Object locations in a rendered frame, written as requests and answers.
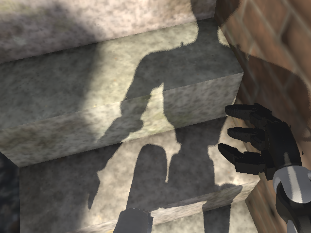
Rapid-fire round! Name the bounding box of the robot left thigh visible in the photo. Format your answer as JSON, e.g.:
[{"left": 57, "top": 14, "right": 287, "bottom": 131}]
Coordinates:
[{"left": 113, "top": 208, "right": 154, "bottom": 233}]

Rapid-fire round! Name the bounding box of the right robot forearm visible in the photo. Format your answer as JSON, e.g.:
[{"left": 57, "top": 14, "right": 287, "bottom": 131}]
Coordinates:
[{"left": 272, "top": 165, "right": 311, "bottom": 233}]

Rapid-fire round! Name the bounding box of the right robot hand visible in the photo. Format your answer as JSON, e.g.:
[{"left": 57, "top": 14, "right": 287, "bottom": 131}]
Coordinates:
[{"left": 218, "top": 103, "right": 304, "bottom": 181}]

